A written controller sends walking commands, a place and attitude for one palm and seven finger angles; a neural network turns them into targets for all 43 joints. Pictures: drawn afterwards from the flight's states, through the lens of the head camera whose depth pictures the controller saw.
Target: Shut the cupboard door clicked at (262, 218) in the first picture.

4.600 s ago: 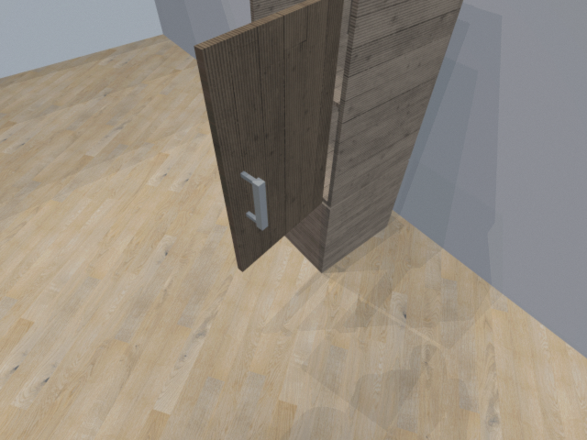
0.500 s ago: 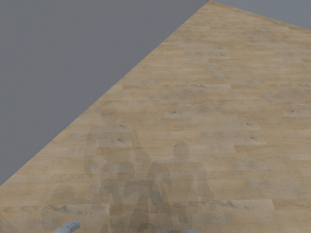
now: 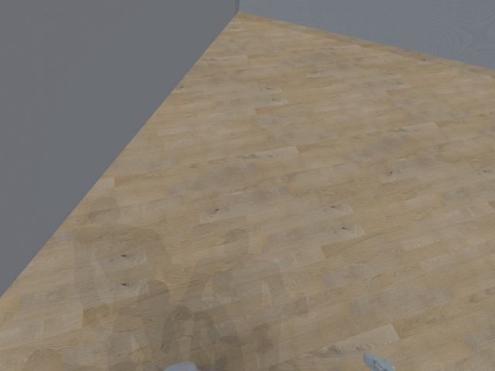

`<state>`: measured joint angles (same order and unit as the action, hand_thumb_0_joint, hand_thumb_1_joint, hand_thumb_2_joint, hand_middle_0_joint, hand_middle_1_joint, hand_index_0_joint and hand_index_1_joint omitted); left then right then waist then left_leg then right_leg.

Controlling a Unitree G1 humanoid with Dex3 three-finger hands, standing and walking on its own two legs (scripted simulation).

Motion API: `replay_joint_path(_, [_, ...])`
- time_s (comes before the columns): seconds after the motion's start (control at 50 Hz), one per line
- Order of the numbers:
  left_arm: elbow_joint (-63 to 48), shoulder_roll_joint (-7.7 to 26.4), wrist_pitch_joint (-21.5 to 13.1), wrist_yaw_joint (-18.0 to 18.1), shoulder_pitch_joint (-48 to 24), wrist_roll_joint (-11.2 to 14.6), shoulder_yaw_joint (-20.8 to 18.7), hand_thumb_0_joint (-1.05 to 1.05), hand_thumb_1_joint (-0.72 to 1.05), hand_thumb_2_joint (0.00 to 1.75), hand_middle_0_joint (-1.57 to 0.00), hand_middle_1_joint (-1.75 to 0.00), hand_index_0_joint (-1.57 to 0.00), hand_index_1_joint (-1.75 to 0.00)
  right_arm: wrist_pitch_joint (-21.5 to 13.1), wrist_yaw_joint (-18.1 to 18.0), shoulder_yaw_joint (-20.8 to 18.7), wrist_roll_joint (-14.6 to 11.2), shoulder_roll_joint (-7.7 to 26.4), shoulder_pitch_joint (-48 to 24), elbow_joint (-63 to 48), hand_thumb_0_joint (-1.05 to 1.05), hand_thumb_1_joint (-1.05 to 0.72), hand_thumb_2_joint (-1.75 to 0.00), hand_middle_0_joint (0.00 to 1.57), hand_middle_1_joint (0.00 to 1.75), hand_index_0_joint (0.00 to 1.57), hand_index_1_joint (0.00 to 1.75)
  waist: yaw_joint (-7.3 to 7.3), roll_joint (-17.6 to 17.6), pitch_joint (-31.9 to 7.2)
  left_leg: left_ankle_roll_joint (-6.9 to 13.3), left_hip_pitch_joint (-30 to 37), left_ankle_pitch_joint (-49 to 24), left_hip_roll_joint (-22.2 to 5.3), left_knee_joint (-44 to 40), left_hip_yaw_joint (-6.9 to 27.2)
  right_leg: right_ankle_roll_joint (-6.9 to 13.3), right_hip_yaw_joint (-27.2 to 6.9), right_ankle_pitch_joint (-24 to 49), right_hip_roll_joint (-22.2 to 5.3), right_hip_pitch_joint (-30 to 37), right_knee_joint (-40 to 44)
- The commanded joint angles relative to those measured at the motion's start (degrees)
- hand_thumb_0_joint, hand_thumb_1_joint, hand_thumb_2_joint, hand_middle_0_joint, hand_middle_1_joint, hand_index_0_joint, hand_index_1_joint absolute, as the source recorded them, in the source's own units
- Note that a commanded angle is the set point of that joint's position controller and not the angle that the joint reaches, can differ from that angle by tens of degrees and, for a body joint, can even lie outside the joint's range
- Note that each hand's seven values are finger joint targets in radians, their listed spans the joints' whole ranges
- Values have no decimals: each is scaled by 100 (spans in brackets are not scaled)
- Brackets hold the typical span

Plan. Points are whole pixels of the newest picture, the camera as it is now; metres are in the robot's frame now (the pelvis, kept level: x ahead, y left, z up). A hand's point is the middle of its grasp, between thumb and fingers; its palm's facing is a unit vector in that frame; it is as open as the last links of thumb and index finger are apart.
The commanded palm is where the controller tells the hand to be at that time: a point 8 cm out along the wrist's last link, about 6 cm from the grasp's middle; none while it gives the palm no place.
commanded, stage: walk around to get in front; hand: left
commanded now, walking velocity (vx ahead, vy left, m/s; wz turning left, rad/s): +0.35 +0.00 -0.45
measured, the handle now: out of the picture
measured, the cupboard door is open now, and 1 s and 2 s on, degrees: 100 100 100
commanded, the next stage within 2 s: walk to a spot facing it in 0.38 s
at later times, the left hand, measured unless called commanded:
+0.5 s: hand (217, 260) +0.35 +0.08 -0.15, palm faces -0.17 -0.96 -0.20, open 7.2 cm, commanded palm none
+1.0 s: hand (225, 207) +0.49 +0.08 -0.16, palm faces +0.04 -0.98 -0.20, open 7.4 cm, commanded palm none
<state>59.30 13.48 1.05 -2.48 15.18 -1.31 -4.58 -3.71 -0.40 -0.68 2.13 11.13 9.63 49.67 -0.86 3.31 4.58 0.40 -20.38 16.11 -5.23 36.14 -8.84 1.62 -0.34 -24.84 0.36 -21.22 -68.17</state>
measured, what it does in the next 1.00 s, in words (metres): walks ahead: right foot, then left foot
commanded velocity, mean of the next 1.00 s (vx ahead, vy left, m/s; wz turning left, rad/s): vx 0.15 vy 0.00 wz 0.20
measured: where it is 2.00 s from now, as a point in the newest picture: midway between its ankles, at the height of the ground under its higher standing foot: (292, 302)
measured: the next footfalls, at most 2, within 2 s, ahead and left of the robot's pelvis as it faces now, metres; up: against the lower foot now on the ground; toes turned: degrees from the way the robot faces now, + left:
right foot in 0.30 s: +0.22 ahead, -0.17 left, +0.00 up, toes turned -16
left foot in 0.68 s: +0.47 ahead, -0.01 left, +0.00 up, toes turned -1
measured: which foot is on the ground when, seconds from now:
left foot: down 0.00-0.30, up 0.32-0.66, down 0.68-1.00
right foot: up 0.00-0.28, down 0.30-0.68, up 0.70-1.00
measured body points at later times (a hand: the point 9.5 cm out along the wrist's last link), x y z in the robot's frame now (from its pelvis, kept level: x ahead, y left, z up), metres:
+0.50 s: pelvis +0.23 -0.08 +0.01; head +0.27 -0.09 +0.46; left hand +0.35 +0.13 -0.13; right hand +0.19 -0.33 -0.14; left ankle +0.25 +0.06 -0.66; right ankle +0.18 -0.16 -0.73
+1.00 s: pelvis +0.38 -0.11 +0.01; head +0.43 -0.10 +0.46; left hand +0.48 +0.13 -0.14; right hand +0.45 -0.36 -0.13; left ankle +0.43 -0.01 -0.73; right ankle +0.39 -0.28 -0.67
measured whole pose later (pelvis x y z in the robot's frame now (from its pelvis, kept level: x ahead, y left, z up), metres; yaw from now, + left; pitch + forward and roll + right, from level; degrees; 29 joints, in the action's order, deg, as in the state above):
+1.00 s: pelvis +0.38 -0.11 +0.01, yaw +1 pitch +2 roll -2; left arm 53.7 11.5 1.7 0.4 7.2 -0.8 -3.6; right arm 1.4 0.1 -2.5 1.4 10.8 11.1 55.2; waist 1.0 -0.2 3.7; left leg 1.8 -21.0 10.6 0.3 29.4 1.7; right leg -4.2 0.0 -22.8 -3.3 -27.8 -52.9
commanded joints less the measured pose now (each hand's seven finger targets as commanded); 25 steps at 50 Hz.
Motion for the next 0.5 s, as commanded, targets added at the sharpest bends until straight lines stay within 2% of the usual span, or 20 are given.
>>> replay_joint_path(0.0, [-755,127,-155,-130,-436,-68,-45,0,90,90,-20,-30,-20,-30,-76,-123,-273,-13,895,860,117,0,-90,-90,20,30,20,30,155,-1266,-191,367,965,167,-1597,-2508,1289,-148,2,770,-663,-1480,-304])
replay_joint_path(0.04, [-828,9,-115,-137,-591,-63,-6,0,90,90,-20,-30,-20,-30,-90,-104,-285,-29,892,1043,244,0,-90,-90,20,30,20,30,182,-1175,-334,417,1207,-503,-1507,-2445,720,-197,157,936,-695,-1459,319])
replay_joint_path(0.08, [-968,-60,-132,-143,-960,-64,38,0,90,90,-20,-30,-20,-30,-69,-76,-314,-14,888,1229,357,0,-90,-90,20,30,20,30,293,-1084,-265,429,1331,-736,-1498,-2416,353,-211,319,1035,-713,-1366,1198])
replay_joint_path(0.1, [-1021,-92,-128,-144,-1110,-61,60,0,90,90,-20,-30,-20,-30,-51,-56,-325,-8,902,1287,400,0,-90,-90,20,30,20,30,299,-1034,-210,434,1266,-777,-1475,-2419,166,-211,403,1110,-700,-1239,1621])
replay_joint_path(0.16, [-1111,-57,-155,-131,-1425,-59,67,0,90,90,-20,-30,-20,-30,5,-12,-354,15,947,1404,484,0,-90,-90,20,30,20,30,386,-977,-121,420,1201,-794,-1496,-2295,-46,-177,716,1121,-506,-706,2573])
replay_joint_path(0.18, [-1122,-15,-176,-119,-1430,-58,58,0,90,90,-20,-30,-20,-30,18,4,-369,23,939,1409,523,0,-90,-90,20,30,20,30,352,-1037,-132,387,1225,-882,-1527,-2167,-91,-138,760,1100,-445,-504,2757])
replay_joint_path(0.2, [-1081,27,-180,-118,-1337,-61,47,0,90,90,-20,-30,-20,-30,35,5,-368,21,983,1345,537,0,-90,-90,20,30,20,30,256,-1066,-168,338,1174,-1005,-1515,-1993,-192,-92,818,1174,-392,-202,2908])
replay_joint_path(0.22, [-1000,113,-215,-106,-1084,-60,23,0,90,90,-20,-30,-20,-30,52,10,-366,9,1020,1309,549,0,-90,-90,20,30,20,30,98,-890,-336,254,1167,-1489,-1434,-1526,-295,-22,962,1136,-244,345,3189])
replay_joint_path(0.24, [-769,295,-267,-75,-343,-65,-30,0,90,90,-20,-30,-20,-30,59,20,-358,-25,1037,1209,539,0,-90,-90,20,30,20,30,-272,-590,-678,97,941,-2049,-1186,-519,-561,80,1030,1190,-62,1391,3554])
replay_joint_path(0.26, [-459,768,-348,-2,637,-76,-155,0,90,90,-20,-30,-20,-30,42,77,-310,-101,876,1111,475,0,-90,-90,20,30,20,30,-740,247,-1206,-101,-240,-1784,-816,1042,-788,403,197,801,-641,3132,3855])
replay_joint_path(0.28, [-223,1510,-394,126,1543,-34,-352,0,90,90,-20,-30,-20,-30,25,95,-228,-186,474,867,165,0,-90,-90,20,30,20,30,-1041,1855,-1673,-377,-1904,1776,123,3005,-676,1098,-2575,1430,-2363,4195,4639])
replay_joint_path(0.3, [-186,1588,-384,208,1411,77,-336,0,90,90,-20,-30,-20,-30,37,62,-278,-173,637,443,107,0,-90,-90,20,30,20,30,-951,1237,-1484,-297,-2390,1891,-50,3808,344,1338,-2907,1974,-2583,3891,5024])
replay_joint_path(0.32, [-289,1323,-390,245,967,65,-273,0,90,90,-20,-30,-20,-30,2,31,-291,-164,564,245,120,0,-90,-90,20,30,20,30,-728,1068,-1149,-315,-2646,1291,-221,4142,609,1324,-2554,2603,-2393,3580,4908])
replay_joint_path(0.34, [-377,993,-400,273,596,81,-156,0,90,90,-20,-30,-20,-30,8,6,-298,-136,622,247,227,0,-90,-90,20,30,20,30,-486,660,-902,-326,-2425,887,-443,3886,803,1208,-1916,3019,-2204,2964,4865])
replay_joint_path(0.36, [-428,726,-441,281,263,81,-62,0,90,90,-20,-30,-20,-30,62,9,-284,-95,527,344,367,0,-90,-90,20,30,20,30,-232,343,-731,-357,-1937,624,-533,3464,803,1058,-1308,3273,-1934,2278,4965])
replay_joint_path(0.38, [-438,640,-473,287,16,49,-37,0,90,90,-20,-30,-20,-30,113,32,-263,-76,402,637,515,0,-90,-90,20,30,20,30,-17,341,-764,-367,-1492,510,-519,2978,695,956,-822,3326,-1720,1952,5025])
replay_joint_path(0.4, [-447,548,-510,285,-144,23,-15,0,90,90,-20,-30,-20,-30,179,42,-255,-59,319,836,622,0,-90,-90,20,30,20,30,158,329,-655,-409,-1243,471,-490,2596,615,940,-562,3367,-1624,1582,5125])
replay_joint_path(0.44, [-333,485,-562,253,-146,30,17,0,90,90,-20,-30,-20,-30,231,80,-233,-64,197,840,681,0,-90,-90,20,30,20,30,231,250,-462,-437,-1068,143,-335,1985,452,926,-354,3313,-1433,1368,5305])
replay_joint_path(0.46, [-274,454,-579,245,-105,41,34,0,90,90,-20,-30,-20,-30,230,96,-227,-72,181,704,644,0,-90,-90,20,30,20,30,217,224,-359,-435,-1062,-9,-271,1676,408,909,-295,3482,-1370,1372,5321])
replay_joint_path(0.48, [-205,361,-606,264,-99,14,5,0,90,90,-20,-30,-20,-30,219,104,-229,-77,100,701,644,0,-90,-90,20,30,20,30,269,184,-373,-404,-1004,-143,-265,1293,409,889,-138,3657,-1397,1488,5278])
